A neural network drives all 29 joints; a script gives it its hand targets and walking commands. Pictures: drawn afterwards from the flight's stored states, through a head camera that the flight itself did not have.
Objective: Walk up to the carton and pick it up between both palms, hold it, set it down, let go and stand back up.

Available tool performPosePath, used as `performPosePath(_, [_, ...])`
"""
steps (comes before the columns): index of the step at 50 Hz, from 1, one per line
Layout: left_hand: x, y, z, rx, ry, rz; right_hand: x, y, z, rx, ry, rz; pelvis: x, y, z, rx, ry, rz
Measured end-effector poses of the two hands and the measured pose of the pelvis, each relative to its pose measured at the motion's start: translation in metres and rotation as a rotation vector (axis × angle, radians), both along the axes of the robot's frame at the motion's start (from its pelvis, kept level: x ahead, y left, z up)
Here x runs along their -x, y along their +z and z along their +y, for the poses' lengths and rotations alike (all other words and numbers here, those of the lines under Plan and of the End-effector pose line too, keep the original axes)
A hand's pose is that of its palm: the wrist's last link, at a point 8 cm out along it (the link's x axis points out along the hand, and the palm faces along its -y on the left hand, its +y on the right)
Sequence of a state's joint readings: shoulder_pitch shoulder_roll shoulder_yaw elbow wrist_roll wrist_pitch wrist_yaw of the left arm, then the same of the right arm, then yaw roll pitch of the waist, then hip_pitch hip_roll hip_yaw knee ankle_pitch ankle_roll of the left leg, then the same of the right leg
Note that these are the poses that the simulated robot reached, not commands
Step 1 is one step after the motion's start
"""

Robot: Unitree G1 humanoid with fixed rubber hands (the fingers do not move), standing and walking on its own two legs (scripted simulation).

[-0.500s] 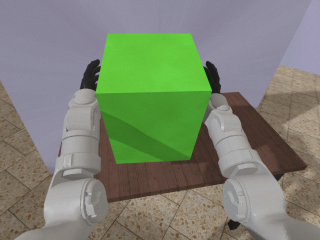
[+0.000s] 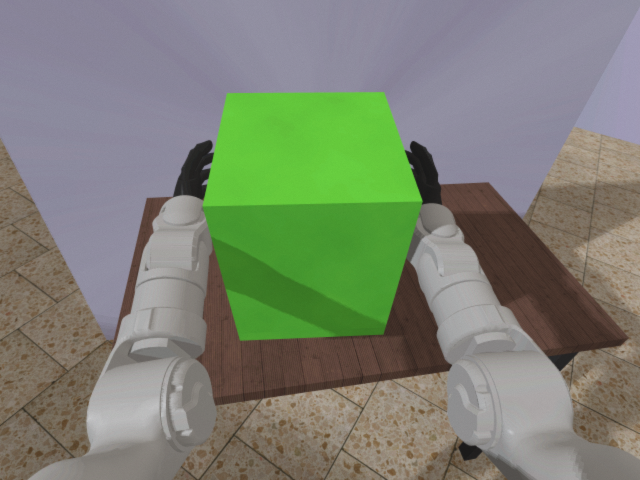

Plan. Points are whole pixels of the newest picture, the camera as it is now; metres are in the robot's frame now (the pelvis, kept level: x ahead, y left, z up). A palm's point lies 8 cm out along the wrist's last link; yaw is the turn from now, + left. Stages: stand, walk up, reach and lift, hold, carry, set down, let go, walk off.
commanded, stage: set down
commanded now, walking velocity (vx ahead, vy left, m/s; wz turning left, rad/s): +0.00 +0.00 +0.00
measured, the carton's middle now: (309, 220) +0.42 +0.02 +0.15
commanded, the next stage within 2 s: none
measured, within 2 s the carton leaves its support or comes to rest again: neither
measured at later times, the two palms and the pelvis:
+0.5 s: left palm (200, 206) +0.44 +0.16 +0.16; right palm (417, 205) +0.44 -0.13 +0.18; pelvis +0.02 +0.00 +0.00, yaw +0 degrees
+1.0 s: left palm (201, 220) +0.44 +0.16 +0.13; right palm (413, 211) +0.44 -0.13 +0.16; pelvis +0.02 +0.00 +0.00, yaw +0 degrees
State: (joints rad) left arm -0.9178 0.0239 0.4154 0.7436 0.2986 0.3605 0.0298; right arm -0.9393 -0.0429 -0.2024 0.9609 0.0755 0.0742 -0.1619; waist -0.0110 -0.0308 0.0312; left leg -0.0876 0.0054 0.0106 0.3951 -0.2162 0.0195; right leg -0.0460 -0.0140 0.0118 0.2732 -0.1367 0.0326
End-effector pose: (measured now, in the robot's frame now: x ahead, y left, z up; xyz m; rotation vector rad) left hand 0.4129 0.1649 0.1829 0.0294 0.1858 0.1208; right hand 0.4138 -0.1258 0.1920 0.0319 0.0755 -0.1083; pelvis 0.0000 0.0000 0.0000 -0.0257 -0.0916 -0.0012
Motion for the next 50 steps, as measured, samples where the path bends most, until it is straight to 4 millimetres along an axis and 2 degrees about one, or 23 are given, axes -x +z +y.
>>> performPosePath(21, [-0.022,-0.021,-0.002,-0.004,-0.011,0.032,-0.020,-0.015,-0.002,0.023,-0.004,0.029,-0.017,0.000,0.001,0.001,0.000,0.024])
performPosePath(50, [-0.025,-0.049,-0.001,-0.015,-0.031,0.093,-0.025,-0.029,0.000,0.060,-0.003,0.070,-0.021,0.000,0.001,0.002,0.000,0.031])
